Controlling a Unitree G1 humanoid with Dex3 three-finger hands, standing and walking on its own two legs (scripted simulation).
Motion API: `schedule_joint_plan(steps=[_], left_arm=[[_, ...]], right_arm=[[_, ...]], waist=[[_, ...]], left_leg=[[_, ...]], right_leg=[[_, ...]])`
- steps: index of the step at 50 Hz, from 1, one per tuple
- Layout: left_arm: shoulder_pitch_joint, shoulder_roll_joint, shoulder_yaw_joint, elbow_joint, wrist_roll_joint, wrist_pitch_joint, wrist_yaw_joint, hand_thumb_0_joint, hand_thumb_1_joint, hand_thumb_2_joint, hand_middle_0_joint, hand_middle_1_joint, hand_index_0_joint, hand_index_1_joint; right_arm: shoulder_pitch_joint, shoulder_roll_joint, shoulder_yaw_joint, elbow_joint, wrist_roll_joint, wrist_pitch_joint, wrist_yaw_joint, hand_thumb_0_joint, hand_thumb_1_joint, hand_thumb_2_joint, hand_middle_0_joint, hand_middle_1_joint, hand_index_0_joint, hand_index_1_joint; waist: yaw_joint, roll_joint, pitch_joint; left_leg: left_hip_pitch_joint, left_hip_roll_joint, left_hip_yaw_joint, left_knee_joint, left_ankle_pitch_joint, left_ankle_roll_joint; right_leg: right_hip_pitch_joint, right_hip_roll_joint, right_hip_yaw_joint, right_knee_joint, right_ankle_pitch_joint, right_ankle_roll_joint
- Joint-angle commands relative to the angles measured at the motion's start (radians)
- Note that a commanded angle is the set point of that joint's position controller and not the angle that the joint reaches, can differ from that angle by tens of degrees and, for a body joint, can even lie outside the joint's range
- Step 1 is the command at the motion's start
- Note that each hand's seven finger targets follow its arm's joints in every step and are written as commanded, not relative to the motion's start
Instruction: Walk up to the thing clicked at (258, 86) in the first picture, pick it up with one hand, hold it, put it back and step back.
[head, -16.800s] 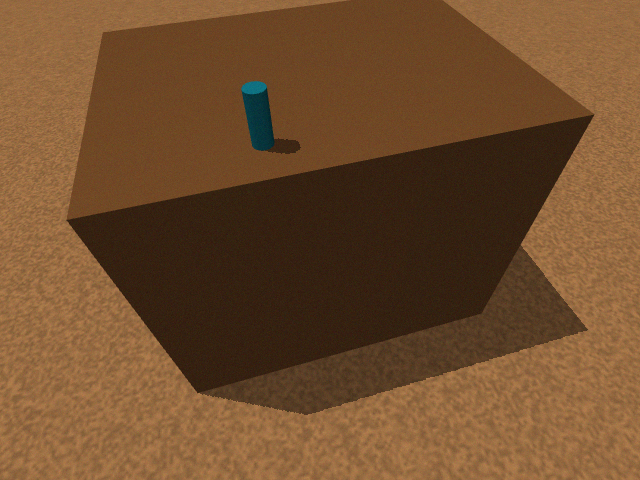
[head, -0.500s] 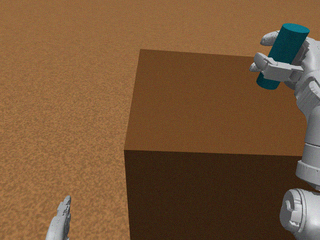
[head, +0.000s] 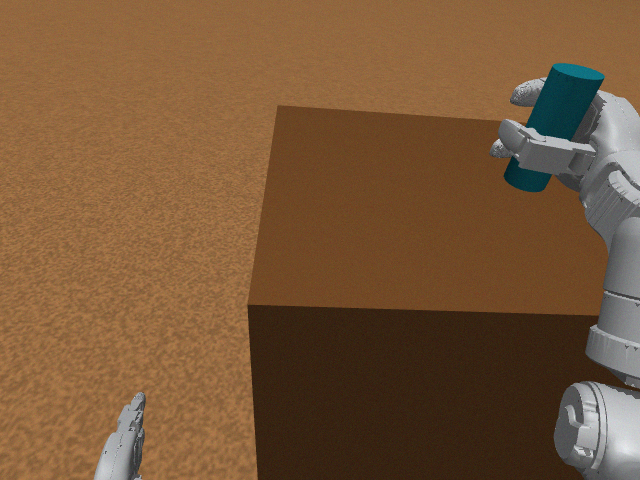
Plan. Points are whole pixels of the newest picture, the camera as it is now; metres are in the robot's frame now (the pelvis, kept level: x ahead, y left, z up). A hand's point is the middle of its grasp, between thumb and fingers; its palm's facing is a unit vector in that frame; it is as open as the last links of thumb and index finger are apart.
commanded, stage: hold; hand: right
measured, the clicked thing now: (548, 131) +0.34 -0.18 +0.33
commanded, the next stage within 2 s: crouch in 1.84 s
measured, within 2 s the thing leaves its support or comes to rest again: neither
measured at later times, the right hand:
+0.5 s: hand (542, 133) +0.33 -0.17 +0.33, palm faces +0.09 +1.00 -0.02, open 5.7 cm
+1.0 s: hand (541, 134) +0.33 -0.17 +0.33, palm faces +0.12 +0.99 -0.01, open 5.7 cm
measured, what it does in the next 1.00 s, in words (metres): stands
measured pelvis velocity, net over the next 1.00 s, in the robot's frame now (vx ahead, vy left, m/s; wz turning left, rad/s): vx -0.01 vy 0.00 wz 0.00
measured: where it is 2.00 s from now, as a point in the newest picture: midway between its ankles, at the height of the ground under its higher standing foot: outside the picture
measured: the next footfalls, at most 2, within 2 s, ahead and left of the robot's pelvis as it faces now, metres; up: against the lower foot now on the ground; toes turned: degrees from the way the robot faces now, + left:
none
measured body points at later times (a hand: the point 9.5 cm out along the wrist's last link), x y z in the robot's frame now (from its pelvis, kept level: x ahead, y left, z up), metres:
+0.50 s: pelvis -0.01 +0.00 +0.00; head -0.07 +0.04 +0.44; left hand +0.17 +0.25 -0.07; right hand +0.31 -0.22 +0.33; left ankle +0.04 +0.14 -0.73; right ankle +0.00 -0.14 -0.73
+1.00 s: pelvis -0.01 +0.00 +0.00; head -0.07 +0.04 +0.44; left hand +0.18 +0.26 -0.07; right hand +0.32 -0.22 +0.33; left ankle +0.04 +0.14 -0.73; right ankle +0.00 -0.14 -0.73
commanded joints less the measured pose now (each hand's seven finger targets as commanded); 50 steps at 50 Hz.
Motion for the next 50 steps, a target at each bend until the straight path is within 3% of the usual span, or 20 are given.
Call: schedule_joint_plan(steps=[1, 2, 5, 9, 11, 15, 17, 19, 20, 23, 24, 29, 30, 34, 36, 41, 42, 43, 46, 50], left_arm=[[-0.164, 0.099, 0.029, -0.144, 0.001, -0.061, 0.005, 0.0, -0.55, 0.048, -0.049, -0.049, -0.048, -0.05], [-0.164, 0.096, 0.027, -0.149, 0.002, -0.062, 0.005, 0.0, -0.546, 0.047, -0.05, -0.05, -0.049, -0.05], [-0.178, 0.129, 0.054, -0.193, 0.005, -0.07, 0.009, 0.0, -0.541, 0.045, -0.049, -0.052, -0.051, -0.049], [-0.175, 0.125, 0.051, -0.201, 0.008, -0.079, 0.017, 0.0, -0.545, 0.048, -0.049, -0.052, -0.05, -0.051], [-0.163, 0.091, 0.018, -0.159, 0.006, -0.076, 0.015, 0.0, -0.543, 0.047, -0.05, -0.054, -0.052, -0.052], [-0.171, 0.09, 0.013, -0.136, 0.004, -0.079, 0.016, 0.0, -0.548, 0.048, -0.05, -0.053, -0.05, -0.053], [-0.176, 0.117, 0.033, -0.148, 0.003, -0.081, 0.019, 0.0, -0.549, 0.048, -0.052, -0.053, -0.052, -0.053], [-0.177, 0.098, 0.013, -0.131, 0.0, -0.084, 0.012, 0.0, -0.547, 0.044, -0.053, -0.054, -0.053, -0.054], [-0.18, 0.124, 0.04, -0.147, -0.002, -0.088, 0.016, 0.0, -0.547, 0.043, -0.054, -0.053, -0.054, -0.052], [-0.173, 0.103, 0.011, -0.131, 0.001, -0.089, 0.012, 0.0, -0.549, 0.043, -0.054, -0.051, -0.054, -0.051], [-0.183, 0.116, 0.029, -0.154, 0.001, -0.096, 0.014, 0.0, -0.55, 0.045, -0.053, -0.052, -0.053, -0.052], [-0.16, 0.128, 0.043, -0.153, 0.007, -0.103, 0.02, 0.0, -0.555, 0.05, -0.053, -0.05, -0.051, -0.053], [-0.165, 0.109, 0.019, -0.144, 0.008, -0.102, 0.018, 0.0, -0.557, 0.053, -0.052, -0.052, -0.05, -0.054], [-0.172, 0.113, 0.031, -0.165, 0.009, -0.103, 0.021, 0.0, -0.551, 0.05, -0.051, -0.053, -0.051, -0.053], [-0.187, 0.1, 0.006, -0.183, 0.008, -0.099, 0.016, 0.0, -0.556, 0.054, -0.051, -0.052, -0.049, -0.054], [-0.202, 0.105, 0.017, -0.199, 0.004, -0.087, 0.018, 0.0, -0.557, 0.052, -0.054, -0.053, -0.052, -0.055], [-0.182, 0.105, 0.021, -0.165, 0.007, -0.082, 0.019, 0.0, -0.557, 0.054, -0.054, -0.054, -0.052, -0.056], [-0.184, 0.111, 0.029, -0.17, 0.003, -0.082, 0.019, 0.0, -0.552, 0.05, -0.054, -0.056, -0.054, -0.056], [-0.164, 0.133, 0.053, -0.185, 0.004, -0.085, 0.02, 0.0, -0.551, 0.05, -0.054, -0.055, -0.053, -0.055], [-0.146, 0.112, 0.039, -0.165, -0.001, -0.085, 0.018, 0.0, -0.554, 0.051, -0.054, -0.053, -0.052, -0.055]], right_arm=[[-0.43, -0.234, -0.072, -0.19, 0.008, -0.086, -0.005, 0.0, -0.639, -1.327, 1.409, 1.445, 1.419, 1.445], [-0.425, -0.221, -0.057, -0.197, 0.006, -0.093, -0.004, 0.0, -0.631, -1.328, 1.406, 1.446, 1.417, 1.446], [-0.445, -0.238, -0.065, -0.243, 0.002, -0.113, -0.011, 0.0, -0.64, -1.329, 1.411, 1.447, 1.421, 1.447], [-0.471, -0.256, -0.072, -0.292, 0.001, -0.14, -0.015, 0.0, -0.667, -1.313, 1.408, 1.431, 1.414, 1.431], [-0.461, -0.24, -0.05, -0.281, 0.002, -0.138, -0.011, 0.0, -0.662, -1.323, 1.41, 1.439, 1.417, 1.439], [-0.45, -0.219, -0.031, -0.232, 0.003, -0.11, -0.002, 0.0, -0.664, -1.313, 1.404, 1.428, 1.41, 1.428], [-0.448, -0.214, -0.024, -0.208, 0.007, -0.09, 0.007, 0.0, -0.647, -1.315, 1.393, 1.427, 1.402, 1.426], [-0.413, -0.193, -0.017, -0.155, 0.013, -0.063, 0.02, 0.0, -0.656, -1.329, 1.403, 1.44, 1.413, 1.44], [-0.426, -0.215, -0.037, -0.161, 0.019, -0.056, 0.021, 0.0, -0.658, -1.338, 1.41, 1.449, 1.42, 1.449], [-0.467, -0.245, -0.062, -0.172, 0.024, -0.05, 0.019, 0.0, -0.662, -1.332, 1.411, 1.445, 1.421, 1.445], [-0.482, -0.255, -0.075, -0.17, 0.025, -0.05, 0.015, 0.0, -0.676, -1.333, 1.417, 1.447, 1.426, 1.447], [-0.528, -0.27, -0.084, -0.136, 0.016, -0.073, -0.006, 0.0, -0.63, -1.342, 1.411, 1.456, 1.424, 1.456], [-0.541, -0.262, -0.07, -0.158, 0.01, -0.08, -0.01, 0.0, -0.637, -1.338, 1.409, 1.452, 1.421, 1.452], [-0.505, -0.219, -0.041, -0.159, -0.005, -0.092, -0.016, 0.0, -0.625, -1.32, 1.394, 1.435, 1.405, 1.435], [-0.501, -0.226, -0.036, -0.194, -0.009, -0.093, -0.013, 0.0, -0.598, -1.322, 1.387, 1.435, 1.401, 1.435], [-0.469, -0.249, -0.072, -0.225, 0.004, -0.092, -0.01, 0.0, -0.63, -1.326, 1.396, 1.438, 1.409, 1.438], [-0.475, -0.239, -0.058, -0.228, 0.003, -0.092, -0.008, 0.0, -0.631, -1.344, 1.41, 1.457, 1.424, 1.457], [-0.45, -0.247, -0.072, -0.221, 0.008, -0.089, -0.01, 0.0, -0.647, -1.344, 1.413, 1.456, 1.425, 1.456], [-0.472, -0.264, -0.082, -0.238, 0.011, -0.09, -0.01, 0.0, -0.663, -1.332, 1.411, 1.445, 1.42, 1.445], [-0.426, -0.225, -0.064, -0.203, 0.022, -0.075, -0.003, 0.0, -0.643, -1.331, 1.404, 1.443, 1.415, 1.443]], waist=[[-0.014, 0.107, -0.131], [-0.009, 0.105, -0.143], [-0.005, 0.108, -0.17], [-0.005, 0.08, -0.193], [-0.008, 0.045, -0.158], [-0.003, 0.028, -0.131], [0.009, 0.057, -0.118], [0.006, 0.066, -0.101], [0.007, 0.076, -0.098], [-0.004, 0.095, -0.097], [0.001, 0.113, -0.102], [0.001, 0.128, -0.15], [-0.006, 0.104, -0.147], [-0.006, 0.087, -0.185], [-0.017, 0.061, -0.192], [-0.026, 0.068, -0.168], [-0.017, 0.068, -0.167], [-0.016, 0.087, -0.126], [0.005, 0.102, -0.136], [0.002, 0.123, -0.102]], left_leg=[[0.048, -0.037, 0.054, -0.105, 0.047, 0.015], [0.052, -0.039, 0.055, -0.102, 0.055, 0.018], [0.056, -0.041, 0.057, -0.097, 0.03, 0.018], [0.053, -0.039, 0.055, -0.096, 0.004, 0.019], [0.047, -0.038, 0.053, -0.099, -0.009, 0.022], [0.036, -0.042, 0.054, -0.102, -0.016, 0.021], [0.022, -0.047, 0.06, -0.108, -0.041, 0.019], [0.027, -0.047, 0.063, -0.115, -0.029, 0.018], [0.02, -0.051, 0.067, -0.112, -0.031, 0.018], [0.031, -0.049, 0.069, -0.116, -0.033, 0.017], [0.027, -0.048, 0.066, -0.118, -0.039, 0.013], [0.041, -0.042, 0.058, -0.109, 0.01, 0.012], [0.041, -0.038, 0.054, -0.108, 0.009, 0.013], [0.056, -0.04, 0.054, -0.097, 0.029, 0.018], [0.063, -0.041, 0.056, -0.091, 0.044, 0.022], [0.074, -0.04, 0.056, -0.103, 0.019, 0.021], [0.067, -0.042, 0.056, -0.105, 0.009, 0.022], [0.05, -0.045, 0.058, -0.109, -0.016, 0.02], [0.041, -0.044, 0.055, -0.115, -0.022, 0.015], [0.029, -0.046, 0.057, -0.117, -0.012, 0.01]], right_leg=[[-0.016, 0.042, -0.04, -0.082, 0.114, -0.04], [-0.01, 0.039, -0.036, -0.086, 0.125, -0.038], [-0.005, 0.037, -0.036, -0.085, 0.1, -0.037], [0.007, 0.039, -0.035, -0.084, 0.073, -0.039], [-0.011, 0.04, -0.036, -0.09, 0.061, -0.036], [-0.021, 0.036, -0.034, -0.095, 0.053, -0.033], [-0.024, 0.033, -0.027, -0.104, 0.028, -0.035], [-0.027, 0.033, -0.025, -0.108, 0.04, -0.033], [-0.026, 0.028, -0.022, -0.113, 0.036, -0.032], [-0.033, 0.031, -0.024, -0.108, 0.041, -0.034], [-0.028, 0.033, -0.029, -0.105, 0.032, -0.036], [-0.01, 0.038, -0.034, -0.085, 0.078, -0.041], [-0.017, 0.043, -0.04, -0.082, 0.08, -0.04], [0.004, 0.038, -0.038, -0.079, 0.102, -0.037], [0.002, 0.036, -0.036, -0.08, 0.124, -0.03], [-0.02, 0.037, -0.037, -0.088, 0.1, -0.031], [-0.019, 0.036, -0.034, -0.093, 0.088, -0.031], [-0.033, 0.034, -0.036, -0.097, 0.064, -0.031], [-0.018, 0.037, -0.04, -0.093, 0.049, -0.038], [-0.022, 0.037, -0.04, -0.091, 0.055, -0.043]])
